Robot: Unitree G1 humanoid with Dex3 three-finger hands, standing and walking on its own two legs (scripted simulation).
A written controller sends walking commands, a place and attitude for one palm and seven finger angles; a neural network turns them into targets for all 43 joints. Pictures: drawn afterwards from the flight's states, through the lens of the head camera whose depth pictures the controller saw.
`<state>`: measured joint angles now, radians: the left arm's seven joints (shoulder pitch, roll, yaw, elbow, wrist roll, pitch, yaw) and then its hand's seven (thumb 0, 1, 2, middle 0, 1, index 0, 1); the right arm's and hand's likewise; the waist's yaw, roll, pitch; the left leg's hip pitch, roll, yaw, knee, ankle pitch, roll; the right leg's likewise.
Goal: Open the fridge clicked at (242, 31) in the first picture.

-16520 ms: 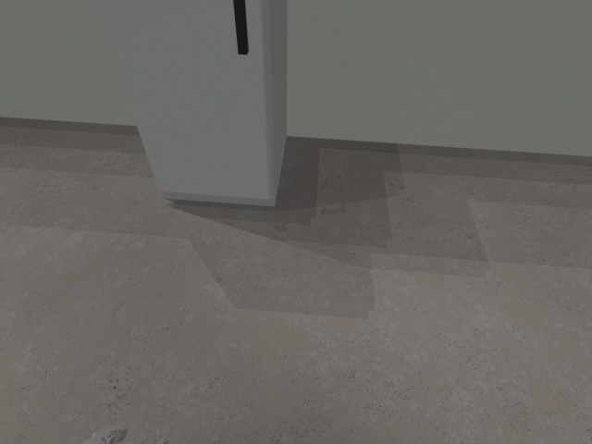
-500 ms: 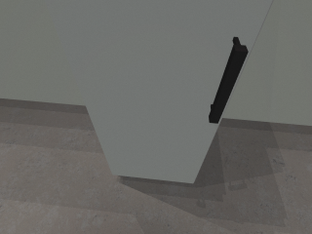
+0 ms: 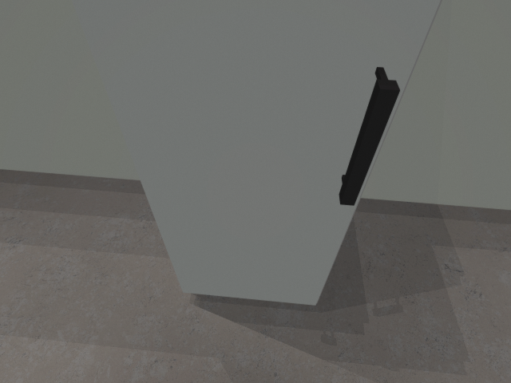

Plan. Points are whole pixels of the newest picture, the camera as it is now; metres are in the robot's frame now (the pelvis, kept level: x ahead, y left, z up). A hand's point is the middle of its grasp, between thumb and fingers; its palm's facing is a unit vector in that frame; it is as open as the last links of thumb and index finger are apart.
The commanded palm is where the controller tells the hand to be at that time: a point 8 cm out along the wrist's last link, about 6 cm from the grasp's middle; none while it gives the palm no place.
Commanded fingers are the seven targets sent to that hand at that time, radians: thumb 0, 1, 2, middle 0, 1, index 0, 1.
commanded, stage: look again from close up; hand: right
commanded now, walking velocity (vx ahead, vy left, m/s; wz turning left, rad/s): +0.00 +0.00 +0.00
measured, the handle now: (361, 143) +0.49 -0.16 +0.13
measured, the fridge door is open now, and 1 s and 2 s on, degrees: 0 0 0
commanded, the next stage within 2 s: raise the hand to about handle height in 0.46 s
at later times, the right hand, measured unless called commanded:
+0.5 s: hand out of the picture +0.01 -0.19 -0.17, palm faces +0.01 +0.97 -0.24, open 7.4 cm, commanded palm none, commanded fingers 0.00 -0.90 -0.90 0.20 0.30 0.20 0.30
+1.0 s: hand out of the picture +0.13 -0.21 -0.04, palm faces +0.12 +0.99 +0.02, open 8.7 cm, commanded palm +0.13 -0.26 -0.01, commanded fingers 0.00 -0.36 -0.67 0.24 0.64 0.24 0.64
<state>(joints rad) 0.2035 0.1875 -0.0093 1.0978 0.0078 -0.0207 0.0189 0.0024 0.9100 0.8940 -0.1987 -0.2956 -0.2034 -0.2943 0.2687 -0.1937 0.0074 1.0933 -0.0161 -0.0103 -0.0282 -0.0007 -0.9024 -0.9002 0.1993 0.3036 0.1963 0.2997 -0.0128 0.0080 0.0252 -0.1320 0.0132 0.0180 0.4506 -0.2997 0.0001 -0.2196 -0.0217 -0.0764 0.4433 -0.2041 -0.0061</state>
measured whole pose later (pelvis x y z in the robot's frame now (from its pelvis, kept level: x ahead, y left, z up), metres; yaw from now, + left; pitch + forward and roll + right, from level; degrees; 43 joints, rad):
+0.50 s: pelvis +0.00 +0.01 +0.00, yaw +0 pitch -1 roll +0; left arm 0.21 0.21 -0.01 1.12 0.01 -0.01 0.01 0.00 0.91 0.89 -0.20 -0.30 -0.20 -0.29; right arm 0.25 -0.22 0.01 1.10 -0.01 -0.01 -0.02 0.00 -0.90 -0.90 0.20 0.30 0.20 0.30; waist -0.01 0.01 0.04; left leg -0.13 0.00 0.03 0.42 -0.28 0.01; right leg -0.22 -0.03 -0.07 0.41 -0.18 0.00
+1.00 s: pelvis -0.03 +0.01 -0.07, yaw -2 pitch +8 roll +1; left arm 0.16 0.28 0.03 0.54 -0.01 -0.26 0.02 0.01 0.91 0.89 -0.20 -0.30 -0.20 -0.29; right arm 0.45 -0.22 -0.23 0.15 0.32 -0.42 0.38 0.01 -0.58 -0.76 0.23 0.51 0.22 0.50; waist -0.04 0.02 -0.11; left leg -0.63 0.01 0.07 1.02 -0.53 0.02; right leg -0.75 -0.04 -0.01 1.01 -0.40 0.01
